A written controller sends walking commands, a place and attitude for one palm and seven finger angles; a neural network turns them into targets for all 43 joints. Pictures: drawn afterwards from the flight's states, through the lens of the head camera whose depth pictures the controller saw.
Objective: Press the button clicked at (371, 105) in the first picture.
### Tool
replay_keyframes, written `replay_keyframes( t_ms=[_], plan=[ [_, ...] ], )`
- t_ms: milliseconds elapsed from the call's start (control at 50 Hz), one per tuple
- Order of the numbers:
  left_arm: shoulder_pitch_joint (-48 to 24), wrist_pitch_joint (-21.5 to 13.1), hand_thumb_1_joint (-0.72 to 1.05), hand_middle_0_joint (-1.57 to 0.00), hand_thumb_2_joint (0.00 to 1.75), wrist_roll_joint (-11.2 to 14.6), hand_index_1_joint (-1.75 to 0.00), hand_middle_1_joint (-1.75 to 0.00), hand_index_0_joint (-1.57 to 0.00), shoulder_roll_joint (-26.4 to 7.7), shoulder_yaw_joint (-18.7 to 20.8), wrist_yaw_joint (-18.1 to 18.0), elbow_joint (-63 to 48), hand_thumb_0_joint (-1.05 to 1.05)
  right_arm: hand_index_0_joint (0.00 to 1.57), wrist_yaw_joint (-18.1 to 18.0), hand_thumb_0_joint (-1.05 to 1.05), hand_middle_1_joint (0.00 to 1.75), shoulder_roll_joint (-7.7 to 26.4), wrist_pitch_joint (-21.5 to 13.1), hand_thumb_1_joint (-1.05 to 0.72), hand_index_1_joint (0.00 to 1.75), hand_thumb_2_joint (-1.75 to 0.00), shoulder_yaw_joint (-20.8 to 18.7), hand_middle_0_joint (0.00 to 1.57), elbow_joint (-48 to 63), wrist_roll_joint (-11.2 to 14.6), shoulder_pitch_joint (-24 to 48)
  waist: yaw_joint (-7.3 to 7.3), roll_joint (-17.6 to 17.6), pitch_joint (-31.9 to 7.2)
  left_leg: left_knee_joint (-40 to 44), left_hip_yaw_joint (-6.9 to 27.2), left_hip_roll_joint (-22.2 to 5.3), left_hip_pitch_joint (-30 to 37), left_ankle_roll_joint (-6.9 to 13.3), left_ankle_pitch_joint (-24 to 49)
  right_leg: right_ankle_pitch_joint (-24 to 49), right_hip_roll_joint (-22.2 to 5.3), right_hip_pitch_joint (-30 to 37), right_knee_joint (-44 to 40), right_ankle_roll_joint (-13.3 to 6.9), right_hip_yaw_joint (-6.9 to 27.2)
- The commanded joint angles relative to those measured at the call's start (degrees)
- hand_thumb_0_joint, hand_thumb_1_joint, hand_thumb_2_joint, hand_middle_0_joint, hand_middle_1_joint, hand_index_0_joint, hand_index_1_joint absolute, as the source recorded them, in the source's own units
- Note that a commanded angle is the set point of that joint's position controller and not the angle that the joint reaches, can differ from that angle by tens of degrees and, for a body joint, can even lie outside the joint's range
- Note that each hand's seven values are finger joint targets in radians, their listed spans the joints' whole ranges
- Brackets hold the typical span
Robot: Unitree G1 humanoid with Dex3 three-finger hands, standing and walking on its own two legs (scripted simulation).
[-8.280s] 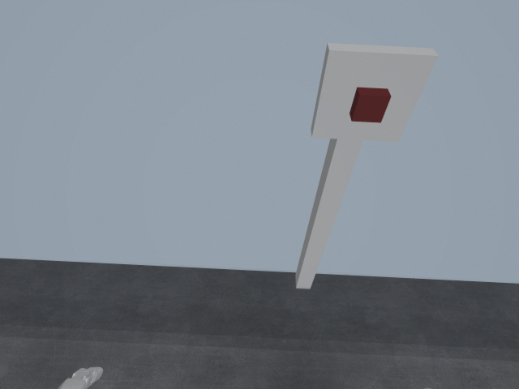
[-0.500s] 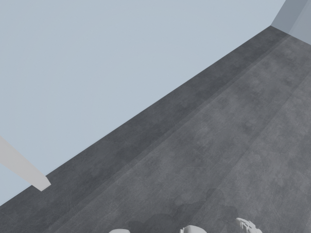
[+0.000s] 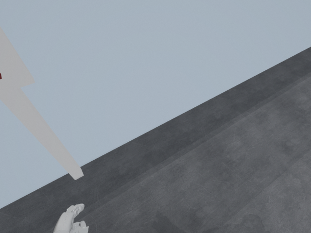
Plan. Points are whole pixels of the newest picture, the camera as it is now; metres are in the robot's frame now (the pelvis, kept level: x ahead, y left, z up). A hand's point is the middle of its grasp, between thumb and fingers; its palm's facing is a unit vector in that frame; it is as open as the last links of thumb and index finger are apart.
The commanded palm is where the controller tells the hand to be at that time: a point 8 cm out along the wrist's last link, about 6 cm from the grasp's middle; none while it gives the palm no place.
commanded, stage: turn to face it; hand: left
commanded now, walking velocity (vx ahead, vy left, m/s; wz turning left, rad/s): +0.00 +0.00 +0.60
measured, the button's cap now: out of the picture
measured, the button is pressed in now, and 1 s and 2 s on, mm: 0 0 0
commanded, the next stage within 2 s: take the last steps up to it in 0.76 s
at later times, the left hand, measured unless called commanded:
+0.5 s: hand out of the picture -0.06 +0.19 -0.17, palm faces +0.35 -0.90 -0.26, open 7.4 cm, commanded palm none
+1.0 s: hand out of the picture -0.06 +0.22 -0.16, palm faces +0.46 -0.85 -0.25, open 7.4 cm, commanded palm none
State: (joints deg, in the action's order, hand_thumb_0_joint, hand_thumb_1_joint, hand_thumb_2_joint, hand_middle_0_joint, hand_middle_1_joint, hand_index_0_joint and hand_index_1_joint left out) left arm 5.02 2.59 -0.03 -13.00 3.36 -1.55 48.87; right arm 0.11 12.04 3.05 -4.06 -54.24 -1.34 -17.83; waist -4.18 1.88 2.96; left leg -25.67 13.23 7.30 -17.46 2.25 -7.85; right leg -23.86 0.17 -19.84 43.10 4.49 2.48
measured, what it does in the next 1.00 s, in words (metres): steps on the spot, turning left: right foot, then left foot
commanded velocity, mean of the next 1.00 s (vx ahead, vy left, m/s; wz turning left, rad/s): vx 0.05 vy -0.02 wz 0.35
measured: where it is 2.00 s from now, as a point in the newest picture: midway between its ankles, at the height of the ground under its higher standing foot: outside the picture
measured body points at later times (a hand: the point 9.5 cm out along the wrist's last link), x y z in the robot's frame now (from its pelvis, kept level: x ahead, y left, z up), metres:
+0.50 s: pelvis -0.03 -0.01 +0.00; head +0.01 -0.01 +0.44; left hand -0.08 +0.23 -0.15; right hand +0.14 -0.25 -0.15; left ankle -0.08 +0.13 -0.70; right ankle -0.01 -0.14 -0.74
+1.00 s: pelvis -0.03 +0.01 +0.00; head -0.02 +0.00 +0.44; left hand -0.08 +0.26 -0.14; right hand +0.12 -0.18 -0.16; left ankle -0.08 +0.11 -0.74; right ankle +0.01 -0.10 -0.73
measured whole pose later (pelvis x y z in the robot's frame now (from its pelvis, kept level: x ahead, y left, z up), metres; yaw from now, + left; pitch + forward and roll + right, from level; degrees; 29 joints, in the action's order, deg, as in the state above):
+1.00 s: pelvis -0.03 +0.01 +0.00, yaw +26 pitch -1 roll +1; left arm 12.4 1.4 -1.0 -11.4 2.3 -0.4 54.7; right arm -0.5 10.6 1.4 -2.1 -56.0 -1.4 -13.0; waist -0.5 1.2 1.6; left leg -28.2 1.3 1.7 -12.2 0.9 -14.7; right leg -23.2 -2.7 -15.8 39.3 3.3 -3.1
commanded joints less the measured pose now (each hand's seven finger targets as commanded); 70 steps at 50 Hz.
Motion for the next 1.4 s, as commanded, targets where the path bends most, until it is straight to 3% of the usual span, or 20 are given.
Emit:
replay_keyframes(
  t_ms=[0,20,40,60,100,180,400,460,500,520,540,560,700,840,960,980,1020,1040,1160,1380],
  plan=[
    [6.2,-1.8,0.9,-0.2,0.9,0.3,-0.3,-0.3,-0.2,-6.6,1.9,-0.8,-3.3,0.0,0.2,-0.4,0.0,0.3,11.0,-1.0,-0.9,0.3,-0.9,-3.3,0.2,5.1,0.3,3.0,4.55,6.5,-8.1,2.7,16.3,-12.0,-1.4,3.3,5.7,8.9,0.7,14.2,-18.7,-1.6,-0.5],
    [8.3,-2.2,0.9,-0.2,0.9,0.1,-0.3,-0.3,-0.2,-9.1,2.5,-1.0,-2.8,0.0,0.2,0.0,0.0,0.3,8.8,-0.8,-0.9,0.3,-0.9,-3.1,0.2,5.2,0.7,2.6,5.48,0.7,-8.6,-1.9,11.7,-9.1,-9.7,0.2,-5.5,9.1,-5.5,23.3,-25.7,-3.3,4.2],
    [7.9,-2.5,0.9,-0.2,0.9,-0.9,-0.3,-0.3,-0.2,-14.0,3.5,-1.4,-3.5,0.0,0.2,-0.1,0.0,0.3,5.1,-0.8,-0.9,0.3,-0.9,-2.8,0.2,6.0,1.2,0.9,5.52,-15.9,-8.0,-16.9,-0.6,-1.8,-21.5,-4.5,-20.9,0.8,-22.3,28.2,-31.6,-9.1,21.9],
    [5.6,-1.9,0.9,-0.2,0.9,-0.9,-0.3,-0.3,-0.2,-14.2,2.8,-1.5,-4.5,0.0,0.2,-0.4,0.0,0.3,8.6,-0.9,-0.9,0.3,-0.9,-3.3,0.2,6.5,0.0,2.0,4.9,-14.6,-5.2,-28.5,-4.7,-1.4,-19.4,-5.0,-24.3,2.5,-28.6,15.7,-32.3,-12.9,23.5],
    [-1.1,-2.0,0.9,-0.2,0.9,-0.6,-0.3,-0.3,-0.2,-10.2,2.2,-1.4,-5.8,0.0,0.2,0.4,0.0,0.3,8.2,0.5,-0.9,0.3,-0.9,-3.7,0.2,5.2,-0.4,0.1,1.23,-11.9,-1.5,-38.7,-5.4,-4.5,-15.2,-5.0,-18.6,0.2,-22.3,4.9,-33.0,-11.5,15.1],
    [1.5,-3.0,0.9,-0.2,0.9,-0.5,-0.3,-0.3,-0.2,-7.1,0.8,-0.5,-4.1,0.0,0.2,1.4,0.0,0.3,7.1,1.0,-0.9,0.3,-0.9,-3.1,0.2,3.2,-0.2,-0.2,1.2,-11.5,2.5,-46.7,-9.7,-6.5,-16.8,-6.7,-9.8,14.3,-15.2,5.9,-28.5,-8.6,0.3],
    [12.9,-2.8,0.9,-0.2,0.9,-1.9,-0.3,-0.3,-0.2,-10.4,2.1,-0.4,0.5,0.0,0.2,1.4,0.0,0.3,5.7,0.1,-0.9,0.3,-0.9,-1.0,0.2,5.9,0.6,12.1,6.94,-14.8,-1.2,-23.8,-15.9,-8.6,-10.8,-7.0,-18.5,35.3,-20.3,16.2,-21.1,-11.7,-4.3],
    [12.8,-2.5,0.9,-0.2,0.9,-1.9,-0.3,-0.3,-0.2,-11.6,2.7,-0.4,1.1,0.0,0.2,1.0,0.0,0.3,5.6,-0.9,-0.9,0.3,-0.9,-0.4,0.2,5.7,0.9,10.3,6.54,-16.5,-4.5,-12.7,-18.3,-7.1,-3.5,-5.6,-16.3,42.0,-20.3,17.0,-15.8,-10.6,-6.5],
    [11.8,-2.2,0.9,-0.2,0.9,-1.1,-0.3,-0.3,-0.2,-11.0,2.6,-0.2,1.6,0.0,0.2,0.9,0.0,0.3,7.3,-1.7,-0.9,0.3,-0.9,-0.8,0.2,4.4,0.8,5.4,3.45,-10.7,-7.5,2.4,-17.7,-7.3,8.4,-4.5,-2.2,37.3,-18.1,12.6,-7.1,-6.3,-10.3],
    [12.8,-1.9,0.9,-0.2,0.9,-0.5,-0.3,-0.3,-0.2,-8.7,2.1,0.0,0.5,0.0,0.2,0.6,0.0,0.3,12.4,-2.4,-0.9,0.3,-0.9,-1.9,0.2,4.0,0.4,2.7,1.85,1.3,-11.4,4.5,-8.1,-16.5,20.5,-1.3,11.9,22.3,-13.9,1.4,3.6,-2.8,-12.9],
    [11.2,-1.8,0.9,-0.2,0.9,-0.4,-0.3,-0.3,-0.2,-4.5,0.7,0.3,-1.5,0.0,0.2,0.1,0.0,0.3,17.8,-2.5,-0.9,0.3,-0.9,-3.2,0.2,3.6,0.6,-0.8,-0.05,15.7,-12.3,3.4,8.9,-30.6,25.6,6.1,40.1,-13.9,-7.2,-12.9,14.4,0.7,-11.3],
    [9.0,-1.0,0.9,-0.2,0.9,-0.8,-0.3,-0.3,-0.2,-5.7,0.6,-0.2,-1.6,0.0,0.2,-0.3,0.0,0.3,18.2,-1.9,-0.9,0.3,-0.9,-2.9,0.2,2.6,0.6,-2.0,-0.63,10.5,-12.6,1.7,4.9,-32.5,21.5,10.3,41.1,-15.1,-8.0,-10.7,20.0,-0.4,-5.9],
    [10.7,-0.6,0.9,-0.2,0.9,-0.8,-0.3,-0.3,-0.2,-5.6,1.0,0.7,2.9,0.0,0.2,-1.6,0.0,0.3,10.4,-2.8,-0.9,0.3,-0.9,-0.2,0.2,4.4,0.5,8.2,4.15,7.8,-3.4,5.1,-5.8,-20.1,10.1,5.9,28.5,0.7,-6.5,-8.2,20.8,0.2,-4.5],
    [7.1,-0.5,0.9,-0.2,0.9,-0.7,-0.3,-0.3,-0.2,-3.7,0.5,0.3,1.6,0.0,0.2,-1.4,0.0,0.3,9.5,-2.5,-0.9,0.3,-0.9,-0.5,0.2,3.1,0.0,5.6,3.01,6.3,-2.4,7.2,-0.2,-21.1,8.3,7.8,16.8,-1.0,-4.7,-4.6,9.2,0.0,-4.4],
    [13.4,-2.6,0.9,-0.2,0.9,-1.4,-0.3,-0.3,-0.2,-1.4,-0.3,1.5,5.1,0.0,0.2,-1.3,0.0,0.3,7.8,-2.7,-0.9,0.3,-0.9,-0.3,0.2,0.8,-0.4,4.7,5.27,3.9,-2.4,7.7,2.6,-18.1,-1.9,5.5,-20.5,4.1,-1.2,12.4,-13.0,-2.0,-7.2],
    [16.4,-3.3,0.9,-0.2,0.9,-1.7,-0.3,-0.3,-0.2,-2.4,0.0,1.4,6.6,0.0,0.2,-1.2,0.0,0.3,6.2,-2.9,-0.9,0.3,-0.9,-0.1,0.2,0.2,-0.1,4.2,6.62,-0.5,-1.9,2.4,0.1,-14.8,-7.1,3.3,-23.9,4.9,-2.6,19.2,-19.7,-2.5,-5.3],
    [22.5,-3.8,0.9,-0.2,0.9,-2.1,-0.3,-0.3,-0.2,-10.3,1.6,0.5,7.6,0.0,0.2,-0.7,0.0,0.3,1.8,-3.2,-0.9,0.3,-0.9,1.0,0.2,3.0,0.4,7.5,10.24,-20.4,2.6,-24.3,-12.7,-5.5,-23.7,-1.6,-27.4,-18.7,-23.6,21.0,-36.8,-11.4,24.5],
    [21.8,-3.8,0.9,-0.2,0.9,-1.5,-0.3,-0.3,-0.2,-9.4,1.2,0.2,7.2,0.0,0.2,-0.2,0.0,0.3,4.8,-3.2,-0.9,0.3,-0.9,0.1,0.2,3.6,-0.4,9.6,9.46,-12.2,5.6,-30.7,-10.5,-8.3,-24.0,-1.4,-23.5,-23.2,-24.8,14.6,-39.8,-14.0,24.6],
    [17.3,-6.1,0.9,-0.2,0.9,-0.8,-0.3,-0.3,-0.2,-0.7,-0.7,0.3,9.1,0.0,0.2,0.7,0.0,0.3,1.9,-2.3,-0.9,0.3,-0.9,-0.6,0.2,-3.4,-0.6,1.2,3.28,-7.7,6.7,-38.7,-13.3,-11.8,-18.3,-3.6,-4.5,2.9,-13.8,9.3,-36.9,-10.2,1.8],
    [28.4,-7.0,0.9,-0.2,0.9,-1.7,-0.3,-0.3,-0.2,0.7,-1.0,-0.4,17.2,0.0,0.2,0.9,0.0,0.3,-2.0,-4.6,-0.9,0.3,-0.9,0.6,0.2,-1.5,0.0,11.7,6.91,-9.6,5.0,-18.3,-19.4,-12.5,-18.4,-3.0,-7.0,33.6,-14.5,20.6,-29.4,-13.3,-1.1]
  ],
)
